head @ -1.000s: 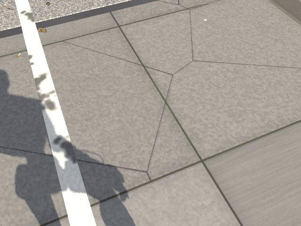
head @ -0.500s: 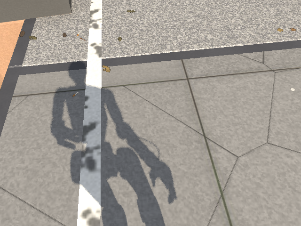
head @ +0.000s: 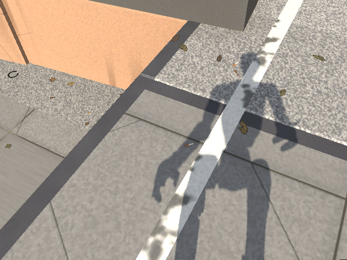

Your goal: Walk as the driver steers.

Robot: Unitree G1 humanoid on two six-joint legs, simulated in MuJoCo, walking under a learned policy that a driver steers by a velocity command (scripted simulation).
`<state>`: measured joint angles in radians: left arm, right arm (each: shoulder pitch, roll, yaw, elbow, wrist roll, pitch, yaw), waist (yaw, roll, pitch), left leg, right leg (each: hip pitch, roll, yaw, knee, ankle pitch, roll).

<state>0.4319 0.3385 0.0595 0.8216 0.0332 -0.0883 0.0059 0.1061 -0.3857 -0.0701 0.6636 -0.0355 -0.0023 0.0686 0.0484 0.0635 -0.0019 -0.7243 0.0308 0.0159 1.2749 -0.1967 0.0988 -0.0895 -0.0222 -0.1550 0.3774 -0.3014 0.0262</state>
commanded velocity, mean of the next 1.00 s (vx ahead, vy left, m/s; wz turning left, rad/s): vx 1.00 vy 0.00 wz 0.08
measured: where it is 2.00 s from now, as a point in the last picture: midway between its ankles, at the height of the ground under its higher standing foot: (212, 58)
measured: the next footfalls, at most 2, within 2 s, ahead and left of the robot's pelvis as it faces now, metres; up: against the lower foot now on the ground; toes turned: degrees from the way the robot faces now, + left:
left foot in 0.22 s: +0.37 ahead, +0.05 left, +0.00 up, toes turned +18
right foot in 0.66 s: +0.83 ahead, +0.05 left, +0.00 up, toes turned +15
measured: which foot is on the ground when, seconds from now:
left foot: up 0.00-0.20, down 0.22-0.64, up 0.66-1.00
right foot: down 0.00-0.22, up 0.24-0.64, down 0.66-1.00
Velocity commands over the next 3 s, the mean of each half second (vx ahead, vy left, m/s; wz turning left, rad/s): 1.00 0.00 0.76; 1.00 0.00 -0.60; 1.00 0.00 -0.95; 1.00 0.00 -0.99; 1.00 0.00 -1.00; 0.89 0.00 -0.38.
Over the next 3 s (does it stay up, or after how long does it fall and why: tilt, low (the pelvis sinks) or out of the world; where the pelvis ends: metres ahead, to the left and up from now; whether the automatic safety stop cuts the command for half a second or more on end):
stays up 1.88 -1.09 0.01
